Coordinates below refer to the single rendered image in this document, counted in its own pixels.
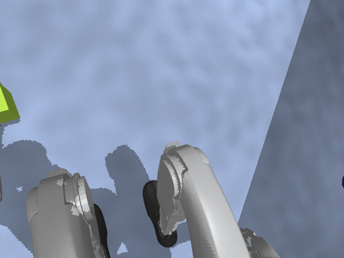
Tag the left robot foot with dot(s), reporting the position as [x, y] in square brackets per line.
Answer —
[102, 230]

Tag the right robot hand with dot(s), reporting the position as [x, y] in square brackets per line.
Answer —
[260, 247]

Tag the right robot foot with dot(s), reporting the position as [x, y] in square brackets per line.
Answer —
[153, 211]

